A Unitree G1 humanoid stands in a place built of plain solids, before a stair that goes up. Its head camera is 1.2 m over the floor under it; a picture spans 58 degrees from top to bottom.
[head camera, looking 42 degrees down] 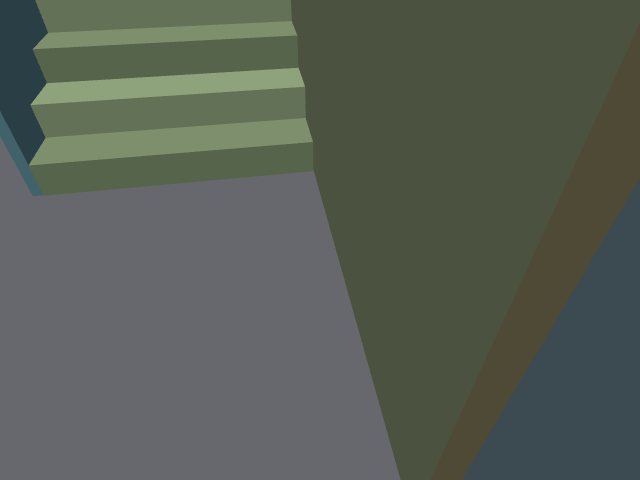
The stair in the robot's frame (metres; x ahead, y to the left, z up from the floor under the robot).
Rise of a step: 0.17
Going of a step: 0.25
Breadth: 1.27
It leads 9 degrees to the left of straight ahead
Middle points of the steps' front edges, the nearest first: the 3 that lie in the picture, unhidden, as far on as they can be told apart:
1.75 0.66 0.17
2.00 0.70 0.33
2.25 0.74 0.50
